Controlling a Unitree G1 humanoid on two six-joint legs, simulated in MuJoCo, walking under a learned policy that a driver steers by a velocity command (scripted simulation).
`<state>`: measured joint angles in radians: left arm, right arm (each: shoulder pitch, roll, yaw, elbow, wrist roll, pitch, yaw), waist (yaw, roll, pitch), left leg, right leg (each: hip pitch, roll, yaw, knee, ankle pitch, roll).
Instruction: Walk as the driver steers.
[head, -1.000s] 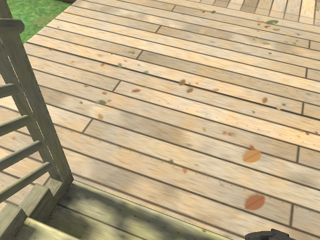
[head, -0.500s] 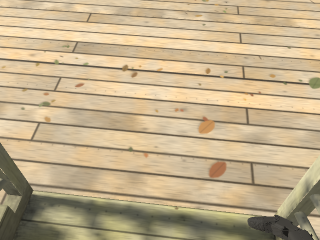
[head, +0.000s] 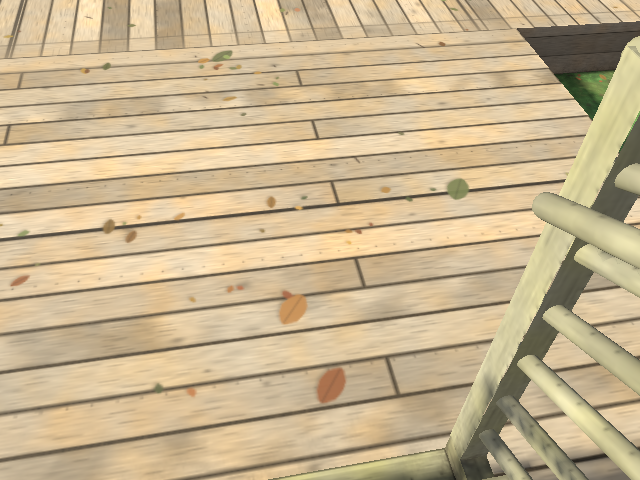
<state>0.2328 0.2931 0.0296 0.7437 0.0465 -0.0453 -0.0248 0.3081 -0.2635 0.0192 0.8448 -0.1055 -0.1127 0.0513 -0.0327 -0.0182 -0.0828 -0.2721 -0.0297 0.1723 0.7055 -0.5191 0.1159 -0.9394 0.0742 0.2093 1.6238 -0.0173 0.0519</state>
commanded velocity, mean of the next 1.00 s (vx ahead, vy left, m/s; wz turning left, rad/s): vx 0.45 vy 0.00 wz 0.07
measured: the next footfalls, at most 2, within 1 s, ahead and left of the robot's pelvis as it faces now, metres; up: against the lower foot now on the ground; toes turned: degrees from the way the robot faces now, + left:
right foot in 0.40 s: +0.29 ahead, -0.16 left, -0.17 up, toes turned -5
left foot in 0.86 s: +0.56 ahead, +0.07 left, -0.34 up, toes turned +5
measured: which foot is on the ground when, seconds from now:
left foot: down 0.00-0.40, up 0.42-0.84, down 0.86-1.00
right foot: up 0.00-0.38, down 0.40-0.88, up 0.90-1.00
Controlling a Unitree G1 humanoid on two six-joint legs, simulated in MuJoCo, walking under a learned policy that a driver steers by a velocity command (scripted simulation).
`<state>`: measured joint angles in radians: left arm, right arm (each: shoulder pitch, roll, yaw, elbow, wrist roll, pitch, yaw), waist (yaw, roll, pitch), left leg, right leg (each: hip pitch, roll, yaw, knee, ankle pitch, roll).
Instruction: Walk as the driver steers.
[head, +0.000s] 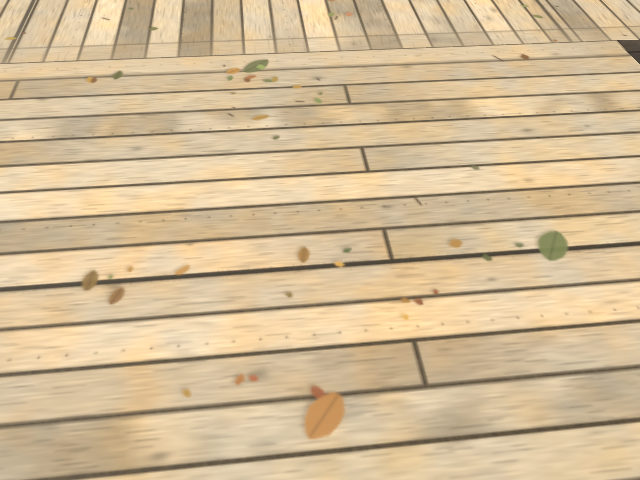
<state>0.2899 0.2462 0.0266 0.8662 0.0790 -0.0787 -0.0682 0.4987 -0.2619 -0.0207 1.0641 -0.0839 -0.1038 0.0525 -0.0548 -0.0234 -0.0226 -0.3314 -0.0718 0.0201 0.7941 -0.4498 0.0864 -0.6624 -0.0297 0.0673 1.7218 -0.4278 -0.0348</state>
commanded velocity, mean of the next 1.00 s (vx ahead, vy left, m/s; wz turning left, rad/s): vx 0.50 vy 0.00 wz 0.43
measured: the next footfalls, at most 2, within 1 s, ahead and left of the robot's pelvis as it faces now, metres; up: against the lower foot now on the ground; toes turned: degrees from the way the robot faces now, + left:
right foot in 0.30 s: +0.35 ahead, -0.13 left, -0.17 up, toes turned +10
left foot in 0.70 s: +0.56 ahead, +0.22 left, -0.17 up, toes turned +24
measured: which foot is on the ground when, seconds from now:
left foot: down 0.00-0.30, up 0.32-0.68, down 0.70-1.00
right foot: up 0.00-0.28, down 0.30-0.72, up 0.74-1.00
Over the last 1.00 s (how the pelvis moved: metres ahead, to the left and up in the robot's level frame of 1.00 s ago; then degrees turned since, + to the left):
0.54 -0.01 -0.34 6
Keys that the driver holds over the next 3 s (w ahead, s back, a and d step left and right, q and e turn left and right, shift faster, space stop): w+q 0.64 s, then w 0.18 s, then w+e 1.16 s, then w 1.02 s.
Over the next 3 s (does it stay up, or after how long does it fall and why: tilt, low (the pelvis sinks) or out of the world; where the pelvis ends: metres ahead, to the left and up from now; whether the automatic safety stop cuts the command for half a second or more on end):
stays up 1.63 0.16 -0.13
